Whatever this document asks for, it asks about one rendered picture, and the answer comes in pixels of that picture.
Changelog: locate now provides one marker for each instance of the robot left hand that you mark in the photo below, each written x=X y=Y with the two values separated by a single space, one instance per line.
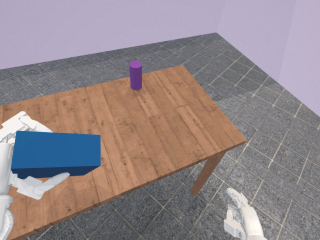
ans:
x=31 y=187

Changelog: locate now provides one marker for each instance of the table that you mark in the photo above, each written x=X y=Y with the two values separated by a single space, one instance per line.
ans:
x=168 y=125

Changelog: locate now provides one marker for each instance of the sponge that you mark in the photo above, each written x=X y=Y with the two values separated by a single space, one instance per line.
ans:
x=47 y=154

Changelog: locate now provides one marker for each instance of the robot left forearm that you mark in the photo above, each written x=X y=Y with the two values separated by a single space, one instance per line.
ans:
x=6 y=216

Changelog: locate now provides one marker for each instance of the robot right hand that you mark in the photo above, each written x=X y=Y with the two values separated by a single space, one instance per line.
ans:
x=246 y=221

